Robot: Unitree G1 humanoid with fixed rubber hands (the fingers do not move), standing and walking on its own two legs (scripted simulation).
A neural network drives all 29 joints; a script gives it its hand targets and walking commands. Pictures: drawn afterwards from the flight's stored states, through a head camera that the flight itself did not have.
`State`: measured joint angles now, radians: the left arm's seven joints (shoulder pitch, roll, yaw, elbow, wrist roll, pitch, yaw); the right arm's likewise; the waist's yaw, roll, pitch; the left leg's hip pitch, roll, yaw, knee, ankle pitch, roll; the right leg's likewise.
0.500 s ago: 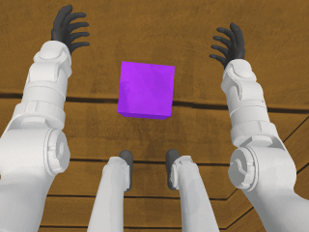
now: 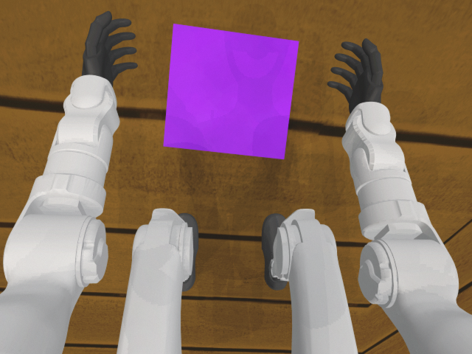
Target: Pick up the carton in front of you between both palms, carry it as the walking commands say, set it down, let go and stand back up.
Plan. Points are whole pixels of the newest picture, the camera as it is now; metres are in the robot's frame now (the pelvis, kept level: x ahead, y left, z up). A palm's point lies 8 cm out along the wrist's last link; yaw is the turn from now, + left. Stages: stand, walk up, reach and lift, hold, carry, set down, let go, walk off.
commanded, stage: reach and lift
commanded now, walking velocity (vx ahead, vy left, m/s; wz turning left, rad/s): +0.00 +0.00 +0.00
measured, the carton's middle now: (228, 105) +0.49 +0.02 -0.35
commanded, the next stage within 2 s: none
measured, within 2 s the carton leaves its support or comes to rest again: leaves its support in 1.22 s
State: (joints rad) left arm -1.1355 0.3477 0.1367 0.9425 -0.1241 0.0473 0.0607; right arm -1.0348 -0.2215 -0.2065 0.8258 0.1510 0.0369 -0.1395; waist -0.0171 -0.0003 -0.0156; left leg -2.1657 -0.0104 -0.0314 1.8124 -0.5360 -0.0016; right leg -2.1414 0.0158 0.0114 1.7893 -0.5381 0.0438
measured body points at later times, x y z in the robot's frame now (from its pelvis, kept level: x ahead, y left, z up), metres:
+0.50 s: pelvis -0.04 +0.00 -0.11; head +0.34 +0.02 +0.13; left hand +0.52 +0.20 -0.30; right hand +0.51 -0.18 -0.29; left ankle +0.08 +0.12 -0.44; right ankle +0.09 -0.13 -0.44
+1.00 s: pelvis -0.04 +0.00 -0.11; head +0.33 +0.02 +0.14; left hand +0.52 +0.17 -0.29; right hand +0.51 -0.14 -0.28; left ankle +0.08 +0.12 -0.44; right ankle +0.09 -0.13 -0.44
